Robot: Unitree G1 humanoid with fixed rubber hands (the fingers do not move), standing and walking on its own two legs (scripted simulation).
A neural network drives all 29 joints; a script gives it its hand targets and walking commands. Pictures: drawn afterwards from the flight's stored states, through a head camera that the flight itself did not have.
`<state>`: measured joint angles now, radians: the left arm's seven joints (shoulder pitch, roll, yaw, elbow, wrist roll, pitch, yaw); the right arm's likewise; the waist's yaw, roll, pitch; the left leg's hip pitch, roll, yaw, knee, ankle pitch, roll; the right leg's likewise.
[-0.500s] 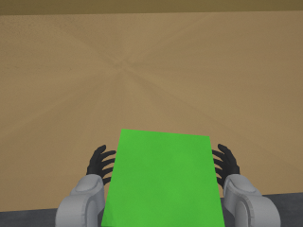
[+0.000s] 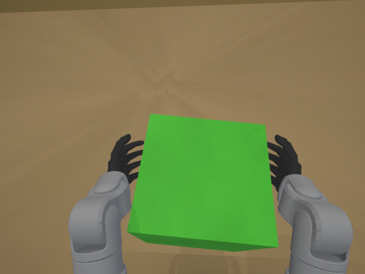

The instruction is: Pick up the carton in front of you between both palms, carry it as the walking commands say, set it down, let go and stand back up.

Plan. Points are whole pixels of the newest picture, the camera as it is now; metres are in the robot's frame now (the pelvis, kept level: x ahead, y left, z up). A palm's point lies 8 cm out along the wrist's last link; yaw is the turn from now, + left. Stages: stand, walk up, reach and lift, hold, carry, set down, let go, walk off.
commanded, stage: carry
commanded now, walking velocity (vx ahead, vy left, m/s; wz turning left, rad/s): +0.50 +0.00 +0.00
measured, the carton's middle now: (197, 191) +0.29 +0.01 +0.05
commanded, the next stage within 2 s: none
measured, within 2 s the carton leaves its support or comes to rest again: neither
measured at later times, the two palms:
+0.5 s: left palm (157, 63) +0.69 +0.15 +0.12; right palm (258, 65) +0.66 -0.15 +0.13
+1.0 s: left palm (168, 8) +0.98 +0.14 +0.18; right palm (249, 4) +1.00 -0.16 +0.18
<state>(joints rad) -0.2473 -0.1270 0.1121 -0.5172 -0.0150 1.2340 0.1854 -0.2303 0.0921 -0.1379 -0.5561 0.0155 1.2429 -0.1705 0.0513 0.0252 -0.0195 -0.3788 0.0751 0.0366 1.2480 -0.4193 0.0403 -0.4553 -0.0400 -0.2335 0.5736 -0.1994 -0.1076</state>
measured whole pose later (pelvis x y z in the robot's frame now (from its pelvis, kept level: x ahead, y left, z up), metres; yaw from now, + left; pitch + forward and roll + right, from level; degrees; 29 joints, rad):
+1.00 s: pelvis +0.65 -0.03 +0.06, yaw +0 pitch +5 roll +1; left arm -0.52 -0.11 0.24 -0.22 -0.01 1.17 0.19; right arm -0.52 0.15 -0.30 -0.26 -0.05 1.16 -0.15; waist 0.08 0.00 0.01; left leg -0.67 0.03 0.03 1.25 -0.35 0.06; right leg -0.37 0.02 -0.14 0.51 -0.32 -0.09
